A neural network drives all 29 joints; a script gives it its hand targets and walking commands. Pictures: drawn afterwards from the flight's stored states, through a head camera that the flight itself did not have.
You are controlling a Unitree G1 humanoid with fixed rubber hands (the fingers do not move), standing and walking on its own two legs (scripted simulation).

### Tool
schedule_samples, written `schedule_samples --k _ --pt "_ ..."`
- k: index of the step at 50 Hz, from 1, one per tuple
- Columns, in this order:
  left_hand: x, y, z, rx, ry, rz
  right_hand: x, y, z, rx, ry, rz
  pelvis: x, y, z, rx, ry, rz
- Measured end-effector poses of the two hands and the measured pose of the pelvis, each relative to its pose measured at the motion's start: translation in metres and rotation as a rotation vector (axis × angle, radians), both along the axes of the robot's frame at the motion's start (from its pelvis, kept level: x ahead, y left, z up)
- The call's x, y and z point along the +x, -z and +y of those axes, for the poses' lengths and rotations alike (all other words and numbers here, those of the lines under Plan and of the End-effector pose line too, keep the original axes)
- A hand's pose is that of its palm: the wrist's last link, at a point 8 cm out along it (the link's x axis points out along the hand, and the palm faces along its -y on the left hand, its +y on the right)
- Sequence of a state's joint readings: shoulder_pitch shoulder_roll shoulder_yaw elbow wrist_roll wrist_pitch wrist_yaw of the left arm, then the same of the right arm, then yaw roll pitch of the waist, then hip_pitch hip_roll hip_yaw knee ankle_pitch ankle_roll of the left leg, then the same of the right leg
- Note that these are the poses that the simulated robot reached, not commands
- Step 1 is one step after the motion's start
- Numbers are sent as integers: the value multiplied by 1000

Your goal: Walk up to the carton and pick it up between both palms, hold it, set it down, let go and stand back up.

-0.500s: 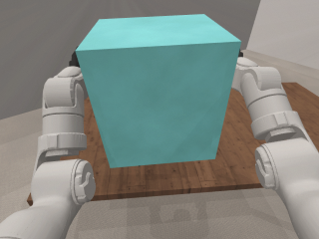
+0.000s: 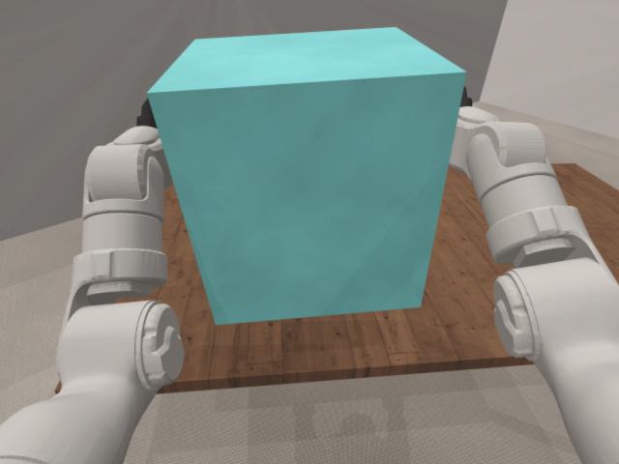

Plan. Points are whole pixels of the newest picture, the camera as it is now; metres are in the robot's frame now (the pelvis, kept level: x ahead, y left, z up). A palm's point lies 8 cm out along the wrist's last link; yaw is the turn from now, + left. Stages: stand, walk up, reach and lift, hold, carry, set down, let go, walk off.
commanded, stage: hold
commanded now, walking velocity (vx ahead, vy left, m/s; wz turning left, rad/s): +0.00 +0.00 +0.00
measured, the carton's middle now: (307, 173) +0.37 +0.00 +0.27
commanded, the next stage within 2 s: none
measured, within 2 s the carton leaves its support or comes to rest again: neither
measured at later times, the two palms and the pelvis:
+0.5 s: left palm (155, 152) +0.37 +0.18 +0.29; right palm (446, 133) +0.38 -0.17 +0.32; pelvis +0.01 +0.00 +0.00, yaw +0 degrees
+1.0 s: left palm (152, 149) +0.37 +0.18 +0.29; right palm (444, 126) +0.38 -0.17 +0.33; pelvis +0.00 +0.00 +0.00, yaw +0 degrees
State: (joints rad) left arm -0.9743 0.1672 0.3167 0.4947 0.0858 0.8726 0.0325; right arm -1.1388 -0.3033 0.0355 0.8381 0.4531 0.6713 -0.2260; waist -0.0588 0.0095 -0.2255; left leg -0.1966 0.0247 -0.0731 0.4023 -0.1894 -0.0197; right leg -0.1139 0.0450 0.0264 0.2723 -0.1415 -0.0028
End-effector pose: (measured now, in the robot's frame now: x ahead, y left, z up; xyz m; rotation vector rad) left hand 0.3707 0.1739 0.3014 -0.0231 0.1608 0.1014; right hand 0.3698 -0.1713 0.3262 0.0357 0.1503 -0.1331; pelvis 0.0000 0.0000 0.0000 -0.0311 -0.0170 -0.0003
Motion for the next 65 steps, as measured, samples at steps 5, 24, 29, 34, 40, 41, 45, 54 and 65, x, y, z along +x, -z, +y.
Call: schedule_samples --k 5,24,29,34,40,41,45,54,65 --pt "2 -1 3 -13 0 5 2 -2 3 -7 1 6 0 0 0 2 3 7" --pt "3 10 2 8 -13 3 6 9 3 -14 -9 7 5 0 2 -4 -3 -6" --pt "2 7 1 -7 -14 2 4 9 1 -3 -6 6 5 0 1 -3 -1 -9" --pt "3 5 1 -14 -13 6 4 6 1 3 -2 10 4 0 0 0 2 -1" --pt "5 2 1 -10 -10 4 6 1 1 -5 -2 9 3 0 0 0 0 4" --pt "5 2 1 -11 -9 3 6 1 1 -8 -2 9 3 0 0 0 0 2" --pt "5 4 3 -17 -7 10 6 2 3 -20 -2 17 3 0 0 0 3 -3" --pt "2 6 7 -11 -11 -11 4 -2 7 -18 -7 -4 5 0 1 -4 -7 1" --pt "-1 5 5 9 -11 0 1 3 5 4 -3 12 1 0 3 -5 -4 0"
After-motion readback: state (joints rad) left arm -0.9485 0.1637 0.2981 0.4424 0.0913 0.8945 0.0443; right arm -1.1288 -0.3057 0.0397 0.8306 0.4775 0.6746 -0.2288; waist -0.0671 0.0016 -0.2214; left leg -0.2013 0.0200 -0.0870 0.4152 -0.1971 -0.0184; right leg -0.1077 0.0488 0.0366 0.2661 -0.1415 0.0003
